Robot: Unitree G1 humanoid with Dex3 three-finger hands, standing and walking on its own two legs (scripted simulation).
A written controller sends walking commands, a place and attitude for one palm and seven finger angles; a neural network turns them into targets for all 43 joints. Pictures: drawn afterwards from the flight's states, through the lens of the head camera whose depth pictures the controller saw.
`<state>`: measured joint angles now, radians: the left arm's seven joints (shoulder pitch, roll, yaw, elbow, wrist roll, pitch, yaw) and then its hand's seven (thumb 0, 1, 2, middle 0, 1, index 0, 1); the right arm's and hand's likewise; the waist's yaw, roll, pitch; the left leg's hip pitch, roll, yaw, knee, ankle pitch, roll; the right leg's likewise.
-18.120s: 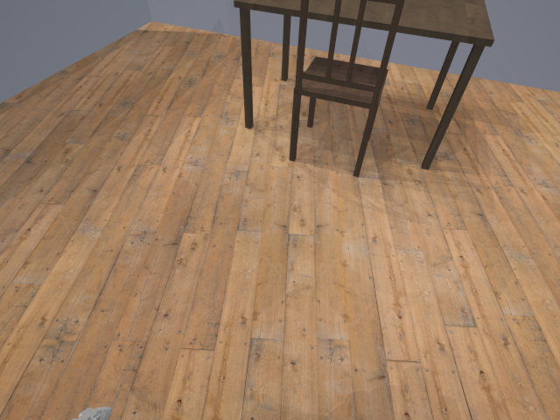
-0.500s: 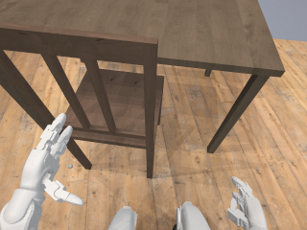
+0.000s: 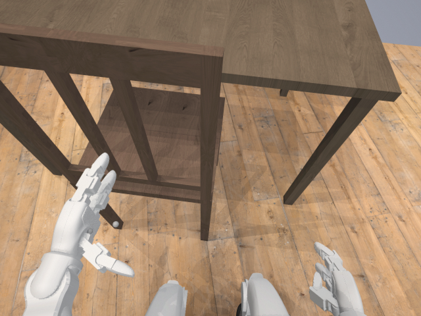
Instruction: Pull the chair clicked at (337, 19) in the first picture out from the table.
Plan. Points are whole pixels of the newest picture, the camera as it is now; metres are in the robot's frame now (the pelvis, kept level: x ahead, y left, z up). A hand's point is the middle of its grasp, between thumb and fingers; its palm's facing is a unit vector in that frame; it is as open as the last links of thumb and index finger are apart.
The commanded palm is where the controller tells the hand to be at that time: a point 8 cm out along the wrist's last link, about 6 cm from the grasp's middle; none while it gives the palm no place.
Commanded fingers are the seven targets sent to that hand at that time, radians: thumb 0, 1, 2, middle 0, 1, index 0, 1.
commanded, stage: aim the fingers beside a spindle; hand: left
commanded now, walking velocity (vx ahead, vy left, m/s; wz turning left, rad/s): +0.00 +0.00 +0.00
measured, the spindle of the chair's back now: (93, 134) +0.45 +0.26 +0.04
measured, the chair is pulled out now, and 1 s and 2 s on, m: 0.00 0.00 0.00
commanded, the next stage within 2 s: none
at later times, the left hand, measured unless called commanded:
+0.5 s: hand (128, 211) +0.29 +0.16 +0.03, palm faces -0.10 -0.99 -0.05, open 16.9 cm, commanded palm +0.27 +0.22 +0.03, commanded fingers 0.00 -0.50 0.30 -0.06 -0.08 -0.06 -0.08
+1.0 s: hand (132, 211) +0.30 +0.16 +0.01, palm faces -0.11 -0.99 -0.02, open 16.9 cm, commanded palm +0.28 +0.22 +0.02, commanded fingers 0.00 -0.50 0.30 -0.06 -0.08 -0.06 -0.08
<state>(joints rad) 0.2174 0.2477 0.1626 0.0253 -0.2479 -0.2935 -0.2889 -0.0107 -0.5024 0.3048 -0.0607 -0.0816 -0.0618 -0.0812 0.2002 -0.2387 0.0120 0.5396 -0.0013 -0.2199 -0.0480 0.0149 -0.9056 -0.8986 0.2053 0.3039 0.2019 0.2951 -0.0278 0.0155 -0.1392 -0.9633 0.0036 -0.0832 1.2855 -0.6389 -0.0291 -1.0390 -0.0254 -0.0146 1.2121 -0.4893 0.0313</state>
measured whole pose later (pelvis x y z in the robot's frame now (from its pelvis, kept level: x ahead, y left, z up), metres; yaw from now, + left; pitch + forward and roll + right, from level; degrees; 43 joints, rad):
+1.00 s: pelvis -0.02 -0.01 -0.02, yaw +0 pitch +21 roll -1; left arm -0.01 0.24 0.19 0.25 -0.23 -0.34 -0.30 -0.01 -0.50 0.30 -0.06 -0.08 -0.06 -0.08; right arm 0.19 -0.24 0.00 0.58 0.00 -0.19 -0.04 0.01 -0.91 -0.90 0.20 0.30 0.20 0.29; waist -0.04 0.01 -0.15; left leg -1.08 0.00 -0.07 1.35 -0.63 -0.04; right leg -1.17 -0.02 0.00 1.29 -0.48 0.02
